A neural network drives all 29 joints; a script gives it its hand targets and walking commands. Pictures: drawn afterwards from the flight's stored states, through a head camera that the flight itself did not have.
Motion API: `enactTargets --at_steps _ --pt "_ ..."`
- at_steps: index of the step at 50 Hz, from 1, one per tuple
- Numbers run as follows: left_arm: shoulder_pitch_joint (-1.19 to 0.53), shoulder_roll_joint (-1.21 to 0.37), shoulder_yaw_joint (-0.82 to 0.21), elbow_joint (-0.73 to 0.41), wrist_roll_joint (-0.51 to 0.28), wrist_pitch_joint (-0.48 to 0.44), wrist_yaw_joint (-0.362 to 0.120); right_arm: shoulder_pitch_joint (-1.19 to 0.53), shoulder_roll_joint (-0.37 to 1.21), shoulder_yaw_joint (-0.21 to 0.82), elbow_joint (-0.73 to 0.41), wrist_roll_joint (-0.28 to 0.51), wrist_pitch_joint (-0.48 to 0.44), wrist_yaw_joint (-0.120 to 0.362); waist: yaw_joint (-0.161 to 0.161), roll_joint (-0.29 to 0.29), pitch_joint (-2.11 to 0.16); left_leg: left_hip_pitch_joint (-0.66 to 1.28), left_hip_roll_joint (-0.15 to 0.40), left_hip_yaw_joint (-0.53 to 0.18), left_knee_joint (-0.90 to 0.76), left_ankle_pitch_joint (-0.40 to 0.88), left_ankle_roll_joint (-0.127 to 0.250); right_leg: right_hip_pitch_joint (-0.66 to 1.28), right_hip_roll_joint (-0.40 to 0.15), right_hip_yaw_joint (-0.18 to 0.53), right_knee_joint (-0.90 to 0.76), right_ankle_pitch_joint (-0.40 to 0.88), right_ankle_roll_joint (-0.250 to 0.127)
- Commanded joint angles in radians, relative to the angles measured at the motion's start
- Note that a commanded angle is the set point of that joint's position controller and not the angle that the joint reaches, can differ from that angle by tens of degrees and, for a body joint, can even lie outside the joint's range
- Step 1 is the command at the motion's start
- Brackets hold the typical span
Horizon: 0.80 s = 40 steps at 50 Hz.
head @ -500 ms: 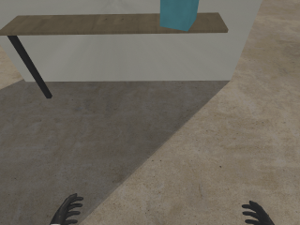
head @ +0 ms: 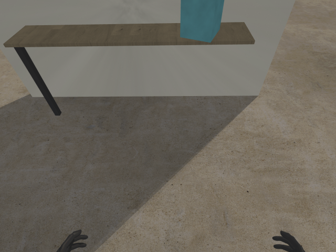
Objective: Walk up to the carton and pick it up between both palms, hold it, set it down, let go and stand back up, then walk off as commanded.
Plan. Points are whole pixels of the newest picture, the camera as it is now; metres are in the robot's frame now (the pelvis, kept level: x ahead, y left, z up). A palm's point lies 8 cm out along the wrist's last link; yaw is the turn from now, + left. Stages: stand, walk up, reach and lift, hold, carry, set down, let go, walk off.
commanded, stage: stand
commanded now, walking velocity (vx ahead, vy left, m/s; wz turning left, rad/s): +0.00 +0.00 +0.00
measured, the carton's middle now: (202, 12) +1.41 -0.14 +0.02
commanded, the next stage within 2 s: walk up in 1.48 s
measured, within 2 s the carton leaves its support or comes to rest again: neither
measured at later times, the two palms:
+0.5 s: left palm out of the picture +0.09 +0.29 -0.09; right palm out of the picture +0.09 -0.29 -0.10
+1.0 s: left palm out of the picture +0.08 +0.30 -0.10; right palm out of the picture +0.06 -0.30 -0.10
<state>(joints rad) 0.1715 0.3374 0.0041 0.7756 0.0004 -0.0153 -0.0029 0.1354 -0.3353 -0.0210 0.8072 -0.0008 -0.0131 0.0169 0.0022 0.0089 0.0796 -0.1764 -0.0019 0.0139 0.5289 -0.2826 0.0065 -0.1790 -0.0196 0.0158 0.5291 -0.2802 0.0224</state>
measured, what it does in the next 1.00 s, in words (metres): stands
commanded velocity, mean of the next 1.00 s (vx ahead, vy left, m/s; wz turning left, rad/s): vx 0.00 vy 0.00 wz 0.00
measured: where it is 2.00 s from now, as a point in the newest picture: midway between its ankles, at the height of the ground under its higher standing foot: outside the picture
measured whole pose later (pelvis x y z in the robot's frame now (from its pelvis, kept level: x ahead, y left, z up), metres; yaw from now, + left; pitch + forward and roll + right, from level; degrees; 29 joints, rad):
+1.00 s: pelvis +0.00 +0.00 +0.01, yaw -1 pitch -3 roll +0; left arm 0.16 0.36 0.00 1.03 -0.01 -0.02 0.02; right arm 0.14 -0.35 -0.01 1.05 0.00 -0.02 0.00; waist 0.00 0.00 0.06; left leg -0.11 0.00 0.03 0.35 -0.18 0.00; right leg -0.12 -0.02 0.03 0.36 -0.18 0.02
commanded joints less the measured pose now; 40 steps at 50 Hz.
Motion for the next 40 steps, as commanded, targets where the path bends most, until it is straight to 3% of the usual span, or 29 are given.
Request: enactTargets --at_steps 1,6,10,11,13,17,18,21,22,26,27,30,35,36,40 --pt "-0.060 0.185 0.049 -0.072 0.003 -0.023 0.012 -0.033 -0.179 -0.052 -0.060 0.005 -0.019 -0.014 -0.016 -0.008 -0.084 0.024 0.105 -0.087 -0.114 0.153 0.018 -0.002 -0.075 0.075 -0.111 0.185 -0.040" --pt "-0.046 0.182 0.047 -0.026 -0.006 -0.026 0.013 -0.058 -0.185 -0.045 -0.012 0.001 -0.025 -0.014 0.007 -0.021 -0.125 0.040 0.109 -0.087 -0.149 0.187 0.014 0.050 -0.084 0.073 -0.130 0.184 -0.045" --pt "-0.059 0.196 0.044 0.019 -0.004 -0.028 0.018 -0.054 -0.171 -0.035 0.028 0.004 -0.027 -0.016 -0.007 0.012 -0.082 0.027 0.114 -0.077 -0.164 0.192 0.011 0.041 -0.096 0.086 -0.156 0.195 -0.039" --pt "-0.058 0.184 0.037 0.031 -0.006 -0.024 0.015 -0.039 -0.166 -0.030 0.043 0.004 -0.027 -0.019 -0.006 -0.015 -0.099 0.043 0.115 -0.084 -0.174 0.190 0.015 0.051 -0.087 0.077 -0.158 0.200 -0.037" --pt "-0.061 0.198 0.039 0.047 -0.005 -0.025 0.019 -0.059 -0.179 -0.033 0.053 0.004 -0.020 -0.020 -0.003 0.007 -0.073 0.032 0.113 -0.082 -0.189 0.168 0.014 0.040 -0.087 0.081 -0.163 0.178 -0.038" --pt "-0.071 0.196 0.037 0.080 -0.005 -0.025 0.016 -0.045 -0.195 -0.037 0.095 0.005 -0.027 -0.023 -0.009 -0.017 -0.076 0.049 0.113 -0.080 -0.202 0.164 0.011 0.044 -0.085 0.078 -0.193 0.189 -0.032" --pt "-0.065 0.188 0.033 0.089 -0.003 -0.022 0.021 -0.068 -0.191 -0.037 0.094 0.004 -0.027 -0.022 -0.001 0.015 -0.074 0.056 0.122 -0.082 -0.207 0.162 0.011 0.035 -0.089 0.079 -0.187 0.190 -0.036" --pt "-0.065 0.185 0.030 0.112 -0.009 -0.024 0.023 -0.055 -0.177 -0.030 0.116 0.008 -0.026 -0.023 -0.001 -0.025 -0.079 0.062 0.123 -0.082 -0.219 0.187 0.007 0.050 -0.092 0.082 -0.196 0.186 -0.036" --pt "-0.068 0.186 0.032 0.115 -0.008 -0.026 0.021 -0.049 -0.184 -0.032 0.120 0.006 -0.030 -0.023 -0.002 -0.004 -0.083 0.062 0.120 -0.076 -0.218 0.178 0.007 0.051 -0.089 0.081 -0.203 0.173 -0.034" --pt "-0.066 0.206 0.037 0.142 -0.003 -0.023 0.024 -0.039 -0.183 -0.028 0.143 0.007 -0.025 -0.024 -0.001 -0.022 -0.086 0.063 0.126 -0.087 -0.229 0.124 0.009 0.050 -0.090 0.082 -0.212 0.147 -0.034" --pt "-0.063 0.188 0.029 0.148 -0.006 -0.024 0.022 -0.045 -0.195 -0.037 0.139 0.006 -0.028 -0.028 -0.004 -0.001 -0.061 0.053 0.123 -0.080 -0.243 0.131 0.012 0.034 -0.094 0.084 -0.220 0.166 -0.037" --pt "-0.078 0.202 0.034 0.154 -0.005 -0.022 0.026 -0.038 -0.185 -0.034 0.152 0.004 -0.028 -0.027 -0.010 -0.028 -0.067 0.063 0.120 -0.083 -0.238 0.144 0.005 0.033 -0.092 0.083 -0.219 0.165 -0.037" --pt "-0.057 0.203 0.034 0.174 -0.008 -0.027 0.027 -0.046 -0.192 -0.033 0.168 0.000 -0.026 -0.028 -0.001 0.008 -0.078 0.054 0.125 -0.079 -0.243 0.132 0.009 0.053 -0.095 0.090 -0.226 0.156 -0.037" --pt "-0.051 0.193 0.033 0.175 -0.010 -0.025 0.024 -0.034 -0.185 -0.034 0.164 0.004 -0.024 -0.028 0.001 -0.025 -0.065 0.043 0.123 -0.077 -0.244 0.115 0.009 0.054 -0.093 0.087 -0.235 0.150 -0.038" --pt "-0.048 0.202 0.035 0.184 -0.007 -0.027 0.026 -0.027 -0.190 -0.032 0.177 0.002 -0.027 -0.027 -0.001 -0.009 -0.062 0.044 0.130 -0.083 -0.248 0.130 0.013 0.053 -0.096 0.093 -0.237 0.160 -0.035"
